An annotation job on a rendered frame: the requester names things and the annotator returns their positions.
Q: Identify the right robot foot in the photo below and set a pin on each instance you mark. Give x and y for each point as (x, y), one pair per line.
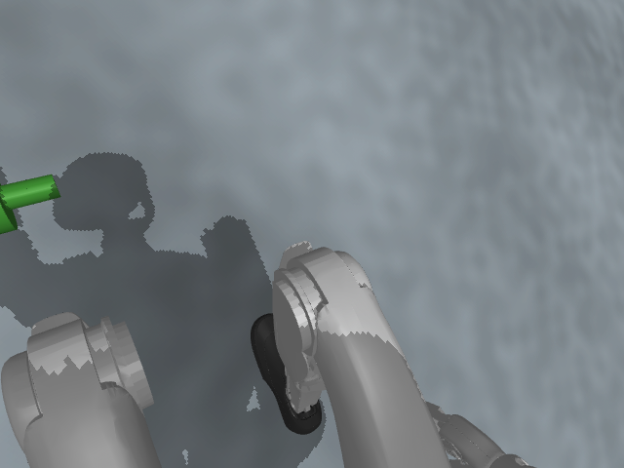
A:
(272, 370)

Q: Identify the right robot hand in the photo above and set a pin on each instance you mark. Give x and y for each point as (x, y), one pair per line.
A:
(463, 440)

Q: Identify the bottle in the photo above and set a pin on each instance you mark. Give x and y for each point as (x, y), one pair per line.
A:
(24, 193)

